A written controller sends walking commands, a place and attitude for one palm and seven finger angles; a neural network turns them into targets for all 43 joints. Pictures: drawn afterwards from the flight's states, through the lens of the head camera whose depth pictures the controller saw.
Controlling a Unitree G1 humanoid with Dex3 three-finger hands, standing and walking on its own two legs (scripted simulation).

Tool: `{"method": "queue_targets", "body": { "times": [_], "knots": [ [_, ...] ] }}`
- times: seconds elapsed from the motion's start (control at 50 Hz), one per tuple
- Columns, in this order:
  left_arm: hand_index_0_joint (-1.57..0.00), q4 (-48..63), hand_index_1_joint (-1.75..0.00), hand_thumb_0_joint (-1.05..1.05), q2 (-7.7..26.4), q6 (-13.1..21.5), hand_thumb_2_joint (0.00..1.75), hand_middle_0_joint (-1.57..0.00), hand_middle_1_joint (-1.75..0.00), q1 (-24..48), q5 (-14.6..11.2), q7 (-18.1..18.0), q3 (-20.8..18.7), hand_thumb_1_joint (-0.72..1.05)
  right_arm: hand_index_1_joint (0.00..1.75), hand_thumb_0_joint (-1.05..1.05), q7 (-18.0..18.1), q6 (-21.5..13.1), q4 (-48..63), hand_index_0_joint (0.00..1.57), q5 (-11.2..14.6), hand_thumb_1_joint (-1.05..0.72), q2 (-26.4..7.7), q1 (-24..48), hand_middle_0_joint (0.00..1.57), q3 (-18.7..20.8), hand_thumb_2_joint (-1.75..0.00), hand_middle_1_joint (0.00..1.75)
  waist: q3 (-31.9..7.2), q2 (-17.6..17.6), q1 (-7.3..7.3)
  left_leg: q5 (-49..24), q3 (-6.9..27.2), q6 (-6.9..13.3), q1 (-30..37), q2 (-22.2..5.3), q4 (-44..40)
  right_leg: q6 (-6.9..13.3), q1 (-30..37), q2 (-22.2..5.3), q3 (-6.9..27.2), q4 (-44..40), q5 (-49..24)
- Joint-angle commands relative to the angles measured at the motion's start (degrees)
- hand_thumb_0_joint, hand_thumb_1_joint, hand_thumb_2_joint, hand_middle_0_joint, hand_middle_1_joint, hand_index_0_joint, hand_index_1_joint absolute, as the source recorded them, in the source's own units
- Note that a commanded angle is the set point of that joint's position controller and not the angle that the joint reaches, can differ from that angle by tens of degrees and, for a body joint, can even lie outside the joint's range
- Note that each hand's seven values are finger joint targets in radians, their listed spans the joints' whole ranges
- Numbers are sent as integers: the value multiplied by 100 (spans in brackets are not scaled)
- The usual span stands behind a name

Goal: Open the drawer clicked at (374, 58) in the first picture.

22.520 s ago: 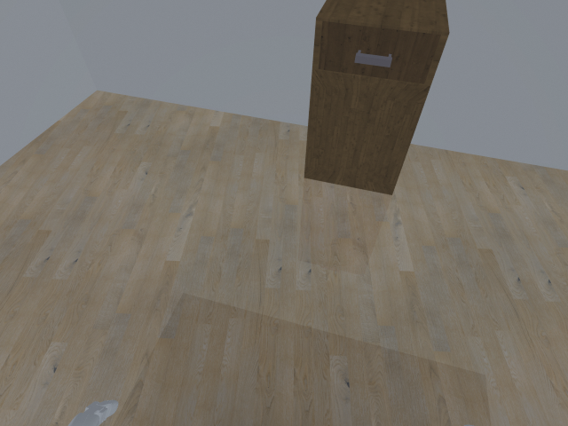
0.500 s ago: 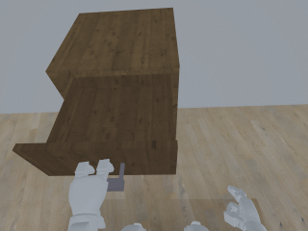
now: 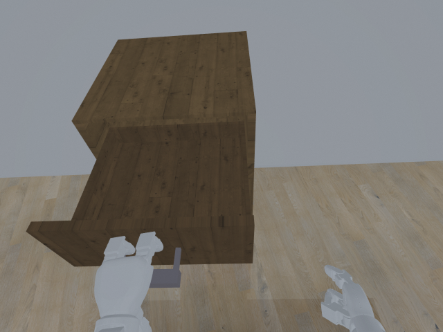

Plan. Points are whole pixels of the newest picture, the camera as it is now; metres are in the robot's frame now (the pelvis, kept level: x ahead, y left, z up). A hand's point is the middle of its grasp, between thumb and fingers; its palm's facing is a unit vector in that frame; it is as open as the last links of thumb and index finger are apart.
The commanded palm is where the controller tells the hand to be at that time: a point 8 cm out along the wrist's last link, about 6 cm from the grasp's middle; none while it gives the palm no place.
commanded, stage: lift the hand off the handle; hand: left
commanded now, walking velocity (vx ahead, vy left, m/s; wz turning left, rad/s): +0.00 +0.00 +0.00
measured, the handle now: (147, 266) +0.24 +0.18 -0.04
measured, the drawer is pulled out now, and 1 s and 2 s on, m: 0.30 0.30 0.30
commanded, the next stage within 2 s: draw the hand back to the body in 1.60 s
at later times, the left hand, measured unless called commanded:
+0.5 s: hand (133, 278) +0.20 +0.18 +0.03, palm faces +0.06 -0.16 -0.99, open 13.8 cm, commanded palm +0.16 +0.18 +0.08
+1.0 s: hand (125, 266) +0.21 +0.18 +0.06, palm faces +0.08 -0.17 -0.98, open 13.8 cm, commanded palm +0.17 +0.18 +0.12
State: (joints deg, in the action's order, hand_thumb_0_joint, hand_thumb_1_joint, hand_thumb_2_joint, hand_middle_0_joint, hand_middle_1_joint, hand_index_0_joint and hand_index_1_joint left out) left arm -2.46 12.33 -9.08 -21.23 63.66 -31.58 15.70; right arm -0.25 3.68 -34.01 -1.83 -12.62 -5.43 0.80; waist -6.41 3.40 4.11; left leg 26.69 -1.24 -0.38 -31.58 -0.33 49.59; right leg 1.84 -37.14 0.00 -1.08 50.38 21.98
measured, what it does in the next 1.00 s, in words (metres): stands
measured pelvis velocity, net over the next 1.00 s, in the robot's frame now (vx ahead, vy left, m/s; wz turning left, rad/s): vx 0.00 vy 0.01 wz -0.03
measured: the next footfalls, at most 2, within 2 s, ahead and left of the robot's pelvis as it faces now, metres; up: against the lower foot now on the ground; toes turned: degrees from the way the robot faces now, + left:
none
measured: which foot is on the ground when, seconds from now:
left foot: down 0.00-1.00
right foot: down 0.00-1.00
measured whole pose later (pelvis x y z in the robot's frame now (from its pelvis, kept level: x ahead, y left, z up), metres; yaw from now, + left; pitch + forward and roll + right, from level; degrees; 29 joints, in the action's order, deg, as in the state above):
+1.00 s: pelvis +0.00 +0.01 +0.03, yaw -2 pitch +2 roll +1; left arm 9.8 15.6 -8.7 -22.2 61.3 -21.0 15.4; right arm -1.5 3.8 -35.3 -0.8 -12.1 -4.3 -0.3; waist -2.6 4.3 6.4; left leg 21.1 -2.7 0.2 -16.8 -0.2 36.2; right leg 1.1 -23.0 0.4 0.5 37.6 16.4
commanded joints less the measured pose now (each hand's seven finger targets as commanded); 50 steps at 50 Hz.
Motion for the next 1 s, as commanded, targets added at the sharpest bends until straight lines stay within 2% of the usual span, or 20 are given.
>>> {"method": "queue_targets", "body": {
  "times": [0.0, 0.1, 0.16, 0.18, 0.22, 0.26, 0.32, 0.36, 0.46, 0.56, 0.58, 0.66, 0.68, 0.72, 0.76, 0.82, 0.86, 0.88, 0.96, 0.98],
  "knots": [
    [-30, 1338, -120, 0, 381, 104, 30, -30, -120, 221, 69, -118, -210, -50, 30, 0, -3, -304, 962, 20, 19, -90, -445, 794, 20, 181, -90, 30, -976, -562, 0, -1303, 74, 165, 423, 259, -771, 119, 1049, 146, 195, -956, -1222],
    [-30, 1386, -120, 0, 665, 143, 30, -30, -120, 308, 129, -110, -516, -50, 30, 0, -5, -299, 924, 20, 8, -90, -433, 813, 20, 141, -90, 30, -867, -673, 29, -1274, 74, 146, 448, 276, -868, 117, 1198, 147, 327, -1065, -1307],
    [-30, 1452, -120, 0, 704, 119, 30, -30, -120, 154, 104, -98, -609, -50, 30, 0, -8, -302, 943, 20, 32, -90, -432, 880, 20, 141, -90, 30, -918, -545, 79, -1325, 55, 129, 521, 291, -924, 134, 1351, 147, 411, -1149, -1390],
    [-30, 1435, -120, 0, 562, 89, 30, -30, -120, 184, 101, -79, -445, -50, 30, 0, -21, -308, 933, 20, 15, -90, -414, 866, 20, 122, -90, 30, -832, -576, 60, -1334, 49, 145, 536, 288, -956, 113, 1359, 135, 381, -1154, -1414],
    [-30, 1578, -120, 0, 535, 62, 30, -30, -120, 242, 56, -14, -391, -50, 30, 0, -18, -309, 922, 20, 24, -90, -422, 895, 20, 144, -90, 30, -861, -539, 60, -1383, 40, 156, 615, 289, -1003, 105, 1434, 132, 368, -1199, -1467],
    [-30, 1675, -120, 0, 700, 39, 30, -30, -120, 223, -46, 64, -556, -50, 30, 0, -13, -294, 921, 20, 60, -90, -449, 927, 20, 151, -90, 30, -812, -524, 46, -1384, 53, 148, 676, 281, -1057, 115, 1492, 127, 416, -1291, -1443],
    [-30, 1749, -120, 0, 534, 55, 30, -30, -120, 377, -57, 202, -308, -50, 30, 0, -4, -296, 911, 20, 29, -90, -435, 948, 20, 134, -90, 30, -636, -582, 18, -1291, 51, 190, 748, 285, -1131, 79, 1436, 105, 386, -1427, -1187],
    [-30, 1802, -120, 0, 707, 95, 30, -30, -120, 304, -70, 274, -467, -50, 30, 0, 3, -304, 915, 20, 38, -90, -443, 947, 20, 141, -90, 30, -682, -612, 59, -1360, 59, 175, 832, 273, -1176, 96, 1530, 116, 438, -1470, -1238],
    [-30, 2008, -120, 0, 722, 230, 30, -30, -120, -34, -86, 359, -494, -50, 30, 0, -59, -344, 940, 20, 39, -90, -426, 923, 20, 140, -90, 30, -749, -550, 151, -1568, 71, 151, 939, 256, -1280, 129, 1683, 131, 418, -1438, -1451],
    [-30, 2060, -120, 0, 910, 203, 30, -30, -120, 37, -41, 344, -716, -50, 30, 0, -69, -325, 922, 20, 55, -90, -423, 1012, 20, 131, -90, 30, -483, -596, 160, -1316, 64, 136, 921, 239, -1404, 123, 1654, 130, 518, -1650, -1056],
    [-30, 2144, -120, 0, 791, 188, 30, -30, -120, 70, -5, 345, -588, -50, 30, 0, -78, -337, 943, 20, 36, -90, -409, 993, 20, 109, -90, 30, -518, -416, 180, -1333, 54, 156, 965, 247, -1422, 121, 1661, 115, 510, -1648, -1014],
    [-30, 2252, -120, 0, 883, 123, 30, -30, -120, 292, -102, 409, -686, -50, 30, 0, -43, -330, 902, 20, 61, -90, -427, 1063, 20, 142, -90, 30, -525, -405, 130, -1427, 91, 147, 1142, 207, -1534, 126, 1724, 144, 462, -1733, -1040],
    [-30, 2319, -120, 0, 781, 128, 30, -30, -120, 211, -105, 437, -574, -50, 30, 0, -53, -348, 907, 20, 42, -90, -413, 990, 20, 123, -90, 30, -697, -414, 174, -1514, 76, 167, 1196, 214, -1544, 111, 1829, 133, 420, -1682, -1111],
    [-30, 2411, -120, 0, 610, 126, 30, -30, -120, 215, -186, 553, -331, -50, 30, 0, -70, -348, 896, 20, 52, -90, -414, 1012, 20, 137, -90, 30, -592, -430, 142, -1581, 92, 186, 1260, 200, -1593, 100, 1824, 128, 351, -1727, -1150],
    [-30, 2386, -120, 0, 787, 99, 30, -30, -120, 175, -274, 657, -490, -50, 30, 0, -57, -319, 888, 20, 101, -90, -436, 1110, 20, 130, -90, 30, -461, -474, 141, -1512, 102, 162, 1257, 190, -1679, 110, 1871, 134, 427, -1848, -1050],
    [-30, 2265, -120, 0, 773, 78, 30, -30, -120, 388, -164, 766, -435, -50, 30, 0, -60, -314, 853, 20, 84, -90, -417, 1074, 20, 71, -90, 30, -209, -606, 167, -1379, 95, 181, 1215, 182, -1798, 84, 1807, 132, 365, -1938, -783],
    [-30, 2348, -120, 0, 929, 84, 30, -30, -120, 399, -159, 796, -600, -50, 30, 0, -58, -303, 868, 20, 113, -90, -418, 1148, 20, 81, -90, 30, -337, -506, 214, -1416, 97, 152, 1323, 161, -1872, 116, 1940, 154, 446, -1995, -790],
    [-30, 2464, -120, 0, 840, 88, 30, -30, -120, 325, -111, 812, -471, -50, 30, 0, -78, -330, 918, 20, 82, -90, -394, 1073, 20, 36, -90, 30, -456, -507, 272, -1555, 87, 182, 1351, 177, -1865, 113, 2068, 130, 406, -1928, -957],
    [-30, 2621, -120, 0, 936, 52, 30, -30, -120, 402, -177, 836, -616, -50, 30, 0, -92, -299, 872, 20, 117, -90, -389, 1211, 20, 66, -90, 30, -459, -193, 284, -1713, 112, 121, 1487, 155, -2004, 148, 2233, 169, 471, -2004, -1147],
    [-30, 2639, -120, 0, 877, 61, 30, -30, -120, 253, -154, 852, -546, -50, 30, 0, -111, -328, 893, 20, 110, -90, -366, 1099, 20, 30, -90, 30, -524, -324, 306, -1847, 71, 156, 1519, 159, -1959, 132, 2271, 157, 413, -1973, -1248]
  ]
}}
